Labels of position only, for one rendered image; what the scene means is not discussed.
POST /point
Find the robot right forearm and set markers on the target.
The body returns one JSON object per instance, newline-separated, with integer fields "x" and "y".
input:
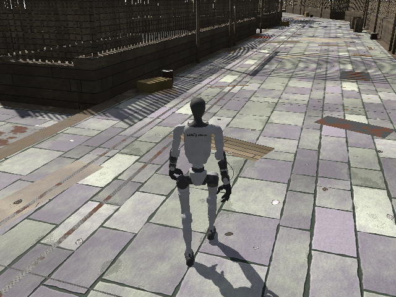
{"x": 224, "y": 170}

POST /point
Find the humanoid robot head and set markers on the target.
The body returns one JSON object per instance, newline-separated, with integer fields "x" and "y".
{"x": 198, "y": 108}

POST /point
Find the robot right upper arm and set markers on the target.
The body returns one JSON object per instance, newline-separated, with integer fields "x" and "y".
{"x": 217, "y": 131}

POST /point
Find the robot left forearm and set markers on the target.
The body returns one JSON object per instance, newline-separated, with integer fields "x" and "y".
{"x": 172, "y": 162}

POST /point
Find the robot left thigh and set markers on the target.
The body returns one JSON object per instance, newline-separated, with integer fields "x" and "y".
{"x": 183, "y": 193}

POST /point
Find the robot left upper arm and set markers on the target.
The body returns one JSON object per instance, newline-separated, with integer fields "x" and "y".
{"x": 176, "y": 139}

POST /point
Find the right robot hand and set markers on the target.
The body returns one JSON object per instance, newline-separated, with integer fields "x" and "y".
{"x": 227, "y": 187}

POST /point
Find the left robot hand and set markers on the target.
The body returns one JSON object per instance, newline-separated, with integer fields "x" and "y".
{"x": 176, "y": 171}

